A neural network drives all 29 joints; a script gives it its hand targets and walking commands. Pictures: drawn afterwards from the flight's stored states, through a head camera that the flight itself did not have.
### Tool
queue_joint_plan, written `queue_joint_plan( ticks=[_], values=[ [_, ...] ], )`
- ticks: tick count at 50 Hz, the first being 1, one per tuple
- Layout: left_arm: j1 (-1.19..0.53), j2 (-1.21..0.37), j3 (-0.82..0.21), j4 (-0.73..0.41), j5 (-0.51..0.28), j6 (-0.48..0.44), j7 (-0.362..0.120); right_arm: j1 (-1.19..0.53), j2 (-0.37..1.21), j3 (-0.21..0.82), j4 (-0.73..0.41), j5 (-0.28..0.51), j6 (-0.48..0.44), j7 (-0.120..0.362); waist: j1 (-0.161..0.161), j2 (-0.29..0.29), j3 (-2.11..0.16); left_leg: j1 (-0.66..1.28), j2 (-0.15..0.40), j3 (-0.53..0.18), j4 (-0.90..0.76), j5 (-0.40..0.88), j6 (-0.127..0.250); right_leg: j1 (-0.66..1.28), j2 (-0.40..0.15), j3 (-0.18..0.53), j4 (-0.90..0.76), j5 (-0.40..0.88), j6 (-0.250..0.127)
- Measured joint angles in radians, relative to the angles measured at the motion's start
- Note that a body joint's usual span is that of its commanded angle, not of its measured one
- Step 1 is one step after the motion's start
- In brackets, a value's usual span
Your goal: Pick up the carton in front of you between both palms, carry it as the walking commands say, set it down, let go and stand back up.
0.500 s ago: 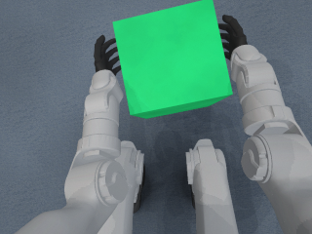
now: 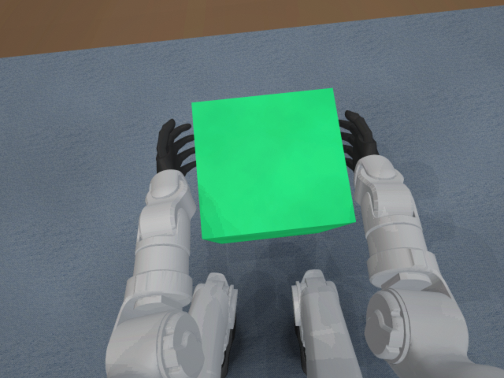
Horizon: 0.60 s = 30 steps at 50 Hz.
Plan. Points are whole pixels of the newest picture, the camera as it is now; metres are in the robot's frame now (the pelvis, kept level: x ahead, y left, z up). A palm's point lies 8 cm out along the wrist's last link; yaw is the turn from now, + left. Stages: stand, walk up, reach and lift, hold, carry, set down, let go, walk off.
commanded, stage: reach and lift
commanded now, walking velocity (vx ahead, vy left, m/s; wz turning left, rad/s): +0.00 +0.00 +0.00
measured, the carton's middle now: (266, 180) +0.45 -0.02 -0.13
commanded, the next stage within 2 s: hold in 1.96 s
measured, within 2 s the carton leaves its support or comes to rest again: neither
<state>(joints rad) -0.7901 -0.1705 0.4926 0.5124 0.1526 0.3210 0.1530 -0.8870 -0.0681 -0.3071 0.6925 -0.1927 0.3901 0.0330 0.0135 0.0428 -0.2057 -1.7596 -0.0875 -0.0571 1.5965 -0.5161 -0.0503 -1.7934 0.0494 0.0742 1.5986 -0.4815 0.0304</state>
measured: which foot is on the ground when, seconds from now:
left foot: down 0.00-1.00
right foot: down 0.00-1.00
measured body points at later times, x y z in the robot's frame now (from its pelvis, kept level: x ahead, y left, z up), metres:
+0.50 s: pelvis +0.05 +0.00 +0.14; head +0.15 -0.02 +0.58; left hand +0.42 +0.14 +0.12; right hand +0.42 -0.16 +0.10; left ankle +0.09 +0.13 -0.51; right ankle +0.10 -0.12 -0.51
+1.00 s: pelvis +0.08 +0.01 +0.23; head +0.04 +0.01 +0.67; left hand +0.40 +0.15 +0.25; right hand +0.37 -0.15 +0.24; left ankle +0.09 +0.13 -0.51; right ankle +0.10 -0.12 -0.51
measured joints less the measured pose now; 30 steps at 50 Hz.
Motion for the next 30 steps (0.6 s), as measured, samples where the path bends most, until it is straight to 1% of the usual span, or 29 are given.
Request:
queue_joint_plan(
  ticks=[9, 16, 24, 30],
  values=[
    [0.117, 0.004, -0.016, 0.038, 0.015, -0.009, -0.031, 0.135, 0.063, -0.006, -0.01, -0.02, -0.004, -0.019, 0.002, -0.003, -0.029, 0.249, 0.009, -0.013, -0.168, 0.009, 0.005, 0.25, -0.005, -0.007, -0.165, 0.005, -0.012],
    [0.196, -0.001, -0.032, 0.053, 0.039, -0.02, -0.054, 0.245, 0.109, -0.017, -0.042, -0.038, -0.014, -0.03, 0.0, -0.005, -0.024, 0.454, 0.018, -0.026, -0.321, 0.037, 0.011, 0.459, -0.008, -0.014, -0.322, 0.032, -0.018],
    [0.294, -0.014, -0.067, 0.031, 0.061, -0.018, -0.072, 0.374, 0.146, -0.008, -0.102, -0.037, -0.014, -0.034, -0.002, -0.01, 0.006, 0.7, 0.031, -0.033, -0.509, 0.082, 0.021, 0.71, -0.009, -0.014, -0.518, 0.078, -0.019],
    [0.371, -0.024, -0.096, -0.002, 0.072, 0.003, -0.083, 0.464, 0.168, 0.006, -0.148, -0.037, 0.0, -0.036, -0.007, -0.013, 0.034, 0.902, 0.038, -0.035, -0.663, 0.123, 0.03, 0.915, -0.013, -0.01, -0.678, 0.12, -0.017]
  ],
)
